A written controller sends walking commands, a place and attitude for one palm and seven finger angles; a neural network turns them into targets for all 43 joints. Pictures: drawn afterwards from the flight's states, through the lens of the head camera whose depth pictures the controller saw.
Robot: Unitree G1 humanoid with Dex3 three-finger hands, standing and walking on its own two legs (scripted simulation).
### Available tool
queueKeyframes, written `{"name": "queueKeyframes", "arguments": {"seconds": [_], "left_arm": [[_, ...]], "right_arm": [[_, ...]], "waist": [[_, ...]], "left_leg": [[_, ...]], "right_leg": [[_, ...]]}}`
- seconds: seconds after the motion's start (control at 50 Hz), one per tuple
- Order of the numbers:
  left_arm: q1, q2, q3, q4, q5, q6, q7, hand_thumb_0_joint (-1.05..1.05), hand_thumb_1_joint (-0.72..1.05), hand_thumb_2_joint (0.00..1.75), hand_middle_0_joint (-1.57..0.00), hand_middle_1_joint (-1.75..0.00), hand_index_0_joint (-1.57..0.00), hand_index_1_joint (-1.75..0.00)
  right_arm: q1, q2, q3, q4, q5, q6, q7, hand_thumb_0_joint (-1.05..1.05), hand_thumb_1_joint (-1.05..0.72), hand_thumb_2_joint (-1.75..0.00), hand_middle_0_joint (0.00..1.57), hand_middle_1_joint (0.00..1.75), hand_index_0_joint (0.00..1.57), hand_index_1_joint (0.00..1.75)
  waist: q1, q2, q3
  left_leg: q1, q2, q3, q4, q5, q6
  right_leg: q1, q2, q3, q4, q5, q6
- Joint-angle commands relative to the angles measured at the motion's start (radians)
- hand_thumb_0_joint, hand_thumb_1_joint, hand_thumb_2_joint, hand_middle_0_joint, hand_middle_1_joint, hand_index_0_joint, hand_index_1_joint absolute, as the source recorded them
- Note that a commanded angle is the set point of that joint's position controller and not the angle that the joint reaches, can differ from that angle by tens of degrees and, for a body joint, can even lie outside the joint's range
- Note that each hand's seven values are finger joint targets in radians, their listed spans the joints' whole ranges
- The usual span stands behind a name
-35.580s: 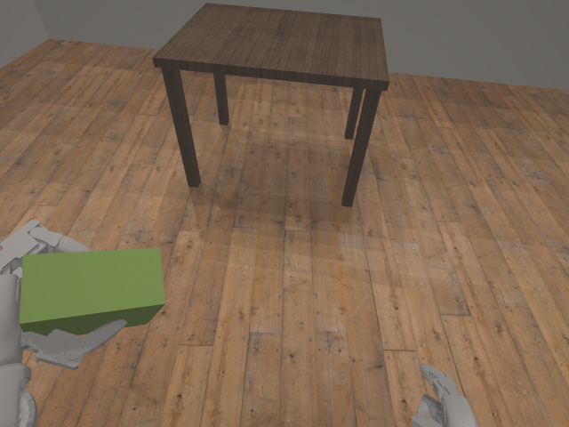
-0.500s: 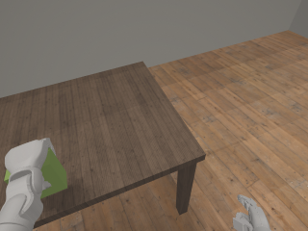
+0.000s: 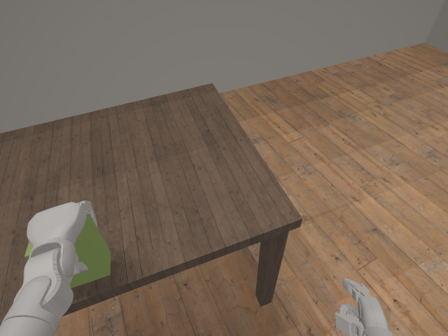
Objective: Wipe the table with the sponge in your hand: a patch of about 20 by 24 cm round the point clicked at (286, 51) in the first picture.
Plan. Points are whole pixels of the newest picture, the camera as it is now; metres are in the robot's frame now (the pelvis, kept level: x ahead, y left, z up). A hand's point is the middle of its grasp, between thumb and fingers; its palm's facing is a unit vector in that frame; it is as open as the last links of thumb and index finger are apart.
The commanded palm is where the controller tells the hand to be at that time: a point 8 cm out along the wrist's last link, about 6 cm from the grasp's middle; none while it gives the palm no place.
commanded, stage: move the sponge above the wiping area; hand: left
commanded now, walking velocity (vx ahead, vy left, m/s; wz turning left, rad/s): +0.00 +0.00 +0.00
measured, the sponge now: (77, 259) +0.24 +0.33 -0.02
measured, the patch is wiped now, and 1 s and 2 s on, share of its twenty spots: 0.00 0.00 0.00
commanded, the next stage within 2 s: lower the sponge onto the table in 1.44 s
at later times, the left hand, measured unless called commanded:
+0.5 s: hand (89, 239) +0.26 +0.30 +0.02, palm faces -0.10 -0.08 -0.99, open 9.9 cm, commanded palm +0.25 +0.32 +0.10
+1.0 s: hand (78, 225) +0.27 +0.31 +0.05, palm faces +0.05 +0.00 -1.00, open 9.9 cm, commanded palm +0.24 +0.33 +0.10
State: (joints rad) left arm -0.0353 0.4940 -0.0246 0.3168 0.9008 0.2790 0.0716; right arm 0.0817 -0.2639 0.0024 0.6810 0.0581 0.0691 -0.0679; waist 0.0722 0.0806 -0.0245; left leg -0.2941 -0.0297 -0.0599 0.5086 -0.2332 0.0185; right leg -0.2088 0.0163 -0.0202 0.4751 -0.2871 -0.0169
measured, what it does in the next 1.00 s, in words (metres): stands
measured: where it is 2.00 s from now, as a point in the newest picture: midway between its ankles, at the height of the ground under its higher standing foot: outside the picture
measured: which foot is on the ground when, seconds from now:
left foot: down 0.00-1.00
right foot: down 0.00-1.00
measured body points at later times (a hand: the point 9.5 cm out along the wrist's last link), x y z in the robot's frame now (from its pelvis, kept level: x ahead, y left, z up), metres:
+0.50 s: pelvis +0.00 +0.01 +0.00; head +0.02 -0.01 +0.45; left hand +0.26 +0.30 +0.08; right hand +0.21 -0.23 -0.10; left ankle +0.02 +0.11 -0.74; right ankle -0.02 -0.11 -0.74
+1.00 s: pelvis +0.01 +0.00 +0.00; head +0.02 -0.02 +0.45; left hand +0.26 +0.31 +0.11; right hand +0.22 -0.24 -0.10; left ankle +0.02 +0.11 -0.74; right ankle -0.02 -0.11 -0.74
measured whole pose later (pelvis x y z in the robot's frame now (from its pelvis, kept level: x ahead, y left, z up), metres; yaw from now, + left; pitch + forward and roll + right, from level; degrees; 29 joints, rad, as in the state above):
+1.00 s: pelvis +0.01 +0.00 +0.00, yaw -1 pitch +2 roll -1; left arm 0.03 0.50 0.02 0.15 0.98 0.11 0.21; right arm 0.09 -0.27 -0.04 0.70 0.03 0.06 -0.07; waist 0.11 0.06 -0.02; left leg -0.31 -0.02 -0.05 0.55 -0.27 0.01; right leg -0.22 0.03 -0.01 0.50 -0.31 -0.02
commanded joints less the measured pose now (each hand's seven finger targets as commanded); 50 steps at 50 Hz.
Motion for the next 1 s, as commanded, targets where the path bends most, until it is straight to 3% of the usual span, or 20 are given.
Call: {"name": "queueKeyframes", "arguments": {"seconds": [0.0, 0.06, 0.1, 0.12, 0.2, 0.26, 0.36, 0.4, 0.46, 0.5, 0.56, 0.6, 0.66, 0.7, 0.76, 0.8, 0.86, 0.9, 0.92, 0.98], "left_arm": [[-0.293, 0.404, 0.253, -0.355, 0.082, -0.151, 0.083, 0.00, 0.10, 1.30, -1.20, -1.60, -1.20, -1.60], [-0.247, 0.367, 0.276, -0.342, 0.105, -0.164, 0.164, 0.00, 0.10, 1.30, -1.20, -1.60, -1.20, -1.60], [-0.216, 0.414, 0.345, -0.289, 0.087, -0.116, 0.199, 0.00, 0.10, 1.30, -1.20, -1.60, -1.20, -1.60], [-0.206, 0.312, 0.258, -0.257, 0.061, -0.081, 0.202, 0.00, 0.10, 1.30, -1.20, -1.60, -1.20, -1.60], [-0.105, 0.244, 0.184, -0.126, -0.016, 0.049, 0.146, 0.00, 0.10, 1.30, -1.20, -1.60, -1.20, -1.60], [-0.131, 0.159, 0.040, -0.157, -0.018, 0.071, 0.060, 0.00, 0.10, 1.30, -1.20, -1.60, -1.20, -1.60], [-0.338, 0.246, 0.079, -0.324, 0.035, -0.102, 0.033, 0.00, 0.10, 1.30, -1.20, -1.60, -1.20, -1.60], [-0.358, 0.363, 0.198, -0.413, 0.077, -0.171, 0.083, 0.00, 0.10, 1.30, -1.20, -1.60, -1.20, -1.60], [-0.323, 0.351, 0.245, -0.400, 0.130, -0.188, 0.183, 0.00, 0.10, 1.30, -1.20, -1.60, -1.20, -1.60], [-0.276, 0.404, 0.329, -0.345, 0.119, -0.130, 0.233, 0.00, 0.10, 1.30, -1.20, -1.60, -1.20, -1.60], [-0.166, 0.240, 0.213, -0.214, 0.027, 0.014, 0.234, 0.00, 0.10, 1.30, -1.20, -1.60, -1.20, -1.60], [-0.082, 0.219, 0.181, -0.091, -0.022, 0.118, 0.184, 0.00, 0.10, 1.30, -1.20, -1.60, -1.20, -1.60], [-0.107, 0.142, 0.018, -0.104, -0.035, 0.191, 0.061, 0.00, 0.10, 1.30, -1.20, -1.60, -1.20, -1.60], [-0.149, 0.203, 0.041, -0.161, -0.009, 0.168, 0.000, 0.00, 0.10, 1.30, -1.20, -1.60, -1.20, -1.60], [-0.259, 0.243, 0.065, -0.328, 0.020, -0.008, -0.029, 0.00, 0.10, 1.30, -1.20, -1.60, -1.20, -1.60], [-0.333, 0.355, 0.172, -0.432, 0.056, -0.130, 0.012, 0.00, 0.10, 1.30, -1.20, -1.60, -1.20, -1.60], [-0.296, 0.365, 0.242, -0.461, 0.116, -0.223, 0.125, 0.00, 0.10, 1.30, -1.20, -1.60, -1.20, -1.60], [-0.243, 0.410, 0.328, -0.443, 0.128, -0.201, 0.194, 0.00, 0.10, 1.30, -1.20, -1.60, -1.20, -1.60], [-0.253, 0.335, 0.273, -0.409, 0.114, -0.173, 0.213, 0.00, 0.10, 1.30, -1.20, -1.60, -1.20, -1.60], [-0.115, 0.290, 0.278, -0.235, 0.020, -0.036, 0.227, 0.00, 0.10, 1.30, -1.20, -1.60, -1.20, -1.60]], "right_arm": [[-0.134, -0.122, -0.056, -0.155, -0.025, -0.057, -0.013, 0.00, -0.90, -0.90, 0.20, 0.30, 0.20, 0.30], [-0.117, -0.110, -0.065, -0.146, -0.028, -0.058, -0.008, 0.00, -0.90, -0.90, 0.20, 0.30, 0.20, 0.30], [-0.141, -0.119, -0.064, -0.133, -0.019, -0.042, -0.002, 0.00, -0.90, -0.90, 0.20, 0.30, 0.20, 0.30], [-0.145, -0.109, -0.061, -0.134, -0.012, -0.040, 0.002, 0.00, -0.90, -0.90, 0.20, 0.30, 0.20, 0.30], [-0.186, -0.133, -0.054, -0.133, 0.013, -0.028, 0.011, 0.00, -0.90, -0.90, 0.20, 0.30, 0.20, 0.30], [-0.178, -0.135, -0.047, -0.156, 0.021, -0.027, 0.009, 0.00, -0.90, -0.90, 0.20, 0.30, 0.20, 0.30], [-0.123, -0.125, -0.052, -0.152, -0.010, -0.065, -0.008, 0.00, -0.90, -0.90, 0.20, 0.30, 0.20, 0.30], [-0.123, -0.121, -0.058, -0.149, -0.027, -0.072, -0.018, 0.00, -0.90, -0.90, 0.20, 0.30, 0.20, 0.30], [-0.104, -0.112, -0.070, -0.133, -0.038, -0.070, -0.014, 0.00, -0.90, -0.90, 0.20, 0.30, 0.20, 0.30], [-0.131, -0.119, -0.067, -0.123, -0.030, -0.053, -0.005, 0.00, -0.90, -0.90, 0.20, 0.30, 0.20, 0.30], [-0.164, -0.115, -0.064, -0.121, -0.006, -0.038, 0.019, 0.00, -0.90, -0.90, 0.20, 0.30, 0.20, 0.30], [-0.201, -0.133, -0.050, -0.115, 0.012, -0.014, 0.025, 0.00, -0.90, -0.90, 0.20, 0.30, 0.20, 0.30], [-0.214, -0.139, -0.031, -0.158, 0.029, 0.002, 0.020, 0.00, -0.90, -0.90, 0.20, 0.30, 0.20, 0.30], [-0.213, -0.149, -0.026, -0.175, 0.023, 0.003, 0.013, 0.00, -0.90, -0.90, 0.20, 0.30, 0.20, 0.30], [-0.153, -0.127, -0.035, -0.184, -0.002, -0.031, 0.000, 0.00, -0.90, -0.90, 0.20, 0.30, 0.20, 0.30], [-0.127, -0.121, -0.044, -0.171, -0.026, -0.050, -0.015, 0.00, -0.90, -0.90, 0.20, 0.30, 0.20, 0.30], [-0.092, -0.111, -0.065, -0.144, -0.044, -0.065, -0.019, 0.00, -0.90, -0.90, 0.20, 0.30, 0.20, 0.30], [-0.100, -0.117, -0.070, -0.136, -0.043, -0.060, -0.013, 0.00, -0.90, -0.90, 0.20, 0.30, 0.20, 0.30], [-0.101, -0.110, -0.073, -0.129, -0.035, -0.057, -0.008, 0.00, -0.90, -0.90, 0.20, 0.30, 0.20, 0.30], [-0.140, -0.123, -0.076, -0.114, -0.008, -0.037, 0.013, 0.00, -0.90, -0.90, 0.20, 0.30, 0.20, 0.30]], "waist": [[0.025, 0.046, -0.287], [0.032, 0.083, -0.275], [0.051, 0.081, -0.237], [0.036, 0.058, -0.222], [0.032, -0.035, -0.158], [-0.012, -0.077, -0.145], [-0.031, -0.029, -0.235], [0.005, 0.050, -0.291], [0.018, 0.114, -0.313], [0.051, 0.122, -0.302], [0.047, 0.012, -0.243], [0.048, -0.047, -0.168], [0.001, -0.125, -0.125], [-0.008, -0.109, -0.134], [-0.029, -0.074, -0.236], [-0.013, 0.004, -0.267], [0.008, 0.133, -0.293], [0.034, 0.172, -0.297], [0.019, 0.155, -0.299], [0.046, -0.001, -0.238]], "left_leg": [[0.168, -0.017, -0.008, -0.035, 0.222, 0.047], [0.157, -0.006, -0.006, -0.030, 0.275, 0.031], [0.121, -0.010, -0.014, -0.043, 0.258, 0.022], [0.108, -0.003, 0.002, -0.048, 0.231, 0.021], [0.072, -0.008, 0.006, -0.075, 0.171, 0.021], [0.078, -0.009, 0.001, -0.071, 0.152, 0.038], [0.169, -0.008, -0.015, -0.036, 0.176, 0.058], [0.207, -0.004, -0.024, -0.033, 0.226, 0.050], [0.211, 0.009, -0.025, -0.013, 0.342, 0.024], [0.174, 0.003, -0.024, -0.027, 0.341, 0.009], [0.121, 0.011, 0.006, -0.045, 0.284, 0.004], [0.071, -0.001, 0.007, -0.072, 0.217, 0.004], [0.056, -0.010, 0.006, -0.078, 0.178, 0.026], [0.074, -0.017, -0.003, -0.068, 0.176, 0.041], [0.143, -0.025, 0.004, -0.025, 0.223, 0.062], [0.194, -0.017, -0.007, -0.013, 0.250, 0.062], [0.233, 0.001, -0.013, 0.008, 0.365, 0.040], [0.215, 0.002, -0.027, 0.007, 0.396, 0.022], [0.201, 0.006, -0.011, 0.011, 0.385, 0.020], [0.109, 0.004, 0.004, -0.020, 0.315, 0.012]], "right_leg": [[0.034, 0.028, 0.058, -0.058, 0.227, -0.057], [0.022, 0.028, 0.033, -0.037, 0.241, -0.064], [0.027, 0.035, 0.062, -0.046, 0.220, -0.075], [0.026, 0.025, 0.027, -0.047, 0.206, -0.060], [0.033, 0.022, 0.028, -0.077, 0.177, -0.048], [0.022, 0.014, 0.018, -0.087, 0.187, -0.038], [-0.019, 0.022, 0.022, -0.073, 0.186, -0.041], [-0.006, 0.032, 0.044, -0.054, 0.206, -0.055], [-0.016, 0.031, 0.018, -0.016, 0.249, -0.065], [0.010, 0.041, 0.044, -0.016, 0.249, -0.080], [0.039, 0.025, 0.013, -0.042, 0.253, -0.057], [0.049, 0.023, 0.024, -0.065, 0.219, -0.052], [0.059, 0.007, 0.017, -0.083, 0.241, -0.035], [0.052, 0.010, 0.037, -0.083, 0.250, -0.039], [0.055, 0.012, 0.032, -0.074, 0.301, -0.032], [0.027, 0.026, 0.057, -0.065, 0.290, -0.045], [-0.018, 0.028, 0.036, -0.023, 0.299, -0.062], [-0.020, 0.041, 0.054, -0.014, 0.287, -0.080], [-0.015, 0.030, 0.024, -0.004, 0.302, -0.070], [0.044, 0.023, 0.026, -0.028, 0.316, -0.058]]}}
